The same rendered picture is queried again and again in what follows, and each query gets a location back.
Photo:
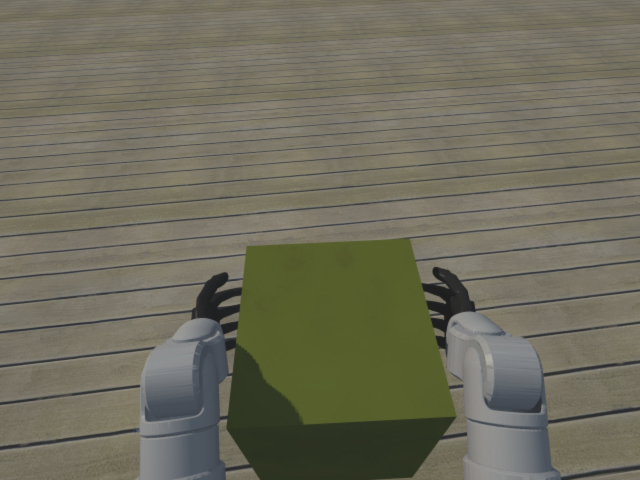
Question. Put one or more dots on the robot right hand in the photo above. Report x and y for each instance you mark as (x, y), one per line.
(456, 297)

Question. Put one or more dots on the robot left hand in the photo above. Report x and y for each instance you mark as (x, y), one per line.
(208, 301)

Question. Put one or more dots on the robot left forearm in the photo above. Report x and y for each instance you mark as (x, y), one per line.
(179, 405)

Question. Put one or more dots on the carton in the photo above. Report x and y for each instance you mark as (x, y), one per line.
(337, 372)

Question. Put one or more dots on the robot right forearm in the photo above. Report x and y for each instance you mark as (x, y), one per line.
(504, 401)

